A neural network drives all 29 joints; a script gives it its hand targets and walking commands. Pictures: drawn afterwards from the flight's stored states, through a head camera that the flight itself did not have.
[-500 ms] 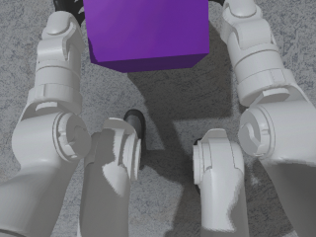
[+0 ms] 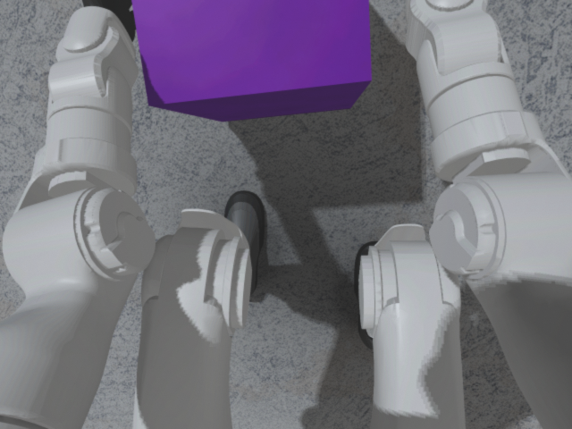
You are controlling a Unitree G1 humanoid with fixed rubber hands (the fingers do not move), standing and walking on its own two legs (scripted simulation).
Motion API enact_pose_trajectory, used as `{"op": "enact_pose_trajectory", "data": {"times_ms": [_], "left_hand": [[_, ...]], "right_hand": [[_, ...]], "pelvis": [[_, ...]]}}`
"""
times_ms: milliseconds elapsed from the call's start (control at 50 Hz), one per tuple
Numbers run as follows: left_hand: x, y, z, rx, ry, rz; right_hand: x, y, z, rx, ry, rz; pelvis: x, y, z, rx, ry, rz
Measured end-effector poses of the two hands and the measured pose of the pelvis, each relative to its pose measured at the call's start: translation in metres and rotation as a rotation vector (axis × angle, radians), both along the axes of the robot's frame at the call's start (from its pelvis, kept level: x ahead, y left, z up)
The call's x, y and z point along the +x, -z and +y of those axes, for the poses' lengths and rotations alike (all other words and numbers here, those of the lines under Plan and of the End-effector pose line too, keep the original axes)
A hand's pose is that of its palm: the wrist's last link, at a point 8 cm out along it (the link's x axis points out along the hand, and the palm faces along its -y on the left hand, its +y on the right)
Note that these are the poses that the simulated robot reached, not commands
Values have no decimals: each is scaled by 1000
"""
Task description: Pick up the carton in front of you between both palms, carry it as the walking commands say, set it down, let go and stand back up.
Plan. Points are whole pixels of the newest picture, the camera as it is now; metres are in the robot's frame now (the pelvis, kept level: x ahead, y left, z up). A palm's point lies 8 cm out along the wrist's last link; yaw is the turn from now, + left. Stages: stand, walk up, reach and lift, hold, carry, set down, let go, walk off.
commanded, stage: set down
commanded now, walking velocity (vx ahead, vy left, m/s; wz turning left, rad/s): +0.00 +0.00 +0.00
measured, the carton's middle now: (266, 22) +0.53 +0.10 -0.25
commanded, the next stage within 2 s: let go in 1.40 s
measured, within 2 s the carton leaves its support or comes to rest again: neither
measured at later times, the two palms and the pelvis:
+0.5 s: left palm (82, 1) +0.52 +0.27 -0.15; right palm out of the picture +0.58 -0.10 -0.15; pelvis -0.01 +0.02 +0.00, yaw -1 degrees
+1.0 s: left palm out of the picture +0.51 +0.27 +0.00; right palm out of the picture +0.59 -0.11 +0.00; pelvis +0.01 +0.02 +0.11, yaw -1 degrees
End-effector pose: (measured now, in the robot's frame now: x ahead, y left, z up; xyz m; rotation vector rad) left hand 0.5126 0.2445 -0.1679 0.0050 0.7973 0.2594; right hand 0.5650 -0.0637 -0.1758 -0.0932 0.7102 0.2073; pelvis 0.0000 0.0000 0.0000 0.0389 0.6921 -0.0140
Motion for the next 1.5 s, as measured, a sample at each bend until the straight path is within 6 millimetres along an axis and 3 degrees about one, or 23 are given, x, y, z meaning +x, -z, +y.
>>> {"op": "enact_pose_trajectory", "data": {"times_ms": [100,220,300,400,520,700,980,1320,1500], "left_hand": [[-6,14,0,-7,-18,17],[-13,32,15,26,-82,20],[-8,33,25,35,-93,-10],[1,19,28,26,-93,-76],[6,-22,20,3,-86,-155],[-1,-94,23,6,-93,-151],[1,-166,26,30,-84,-167],[-7,-276,35,16,-86,-176],[-13,-318,35,30,-53,-163]], "right_hand": [[-4,15,-5,-38,-16,16],[-4,35,-40,-95,59,25],[3,32,-49,-95,77,-6],[12,12,-43,-80,89,-62],[18,-34,-37,-97,105,-113],[25,-111,-34,-103,128,-78],[27,-175,-46,-100,126,-102],[29,-287,-44,-98,96,-93],[21,-330,-48,-109,102,-82]], "pelvis": [[0,0,0,3,4,-17],[0,2,5,3,12,-17],[0,6,10,-1,20,-19],[-3,9,16,-7,19,-27],[-8,-2,18,-19,2,-40],[-5,-45,17,-32,-12,28],[11,-108,18,-33,-9,134],[32,-203,19,-40,-15,153],[39,-247,23,-44,-11,131]]}}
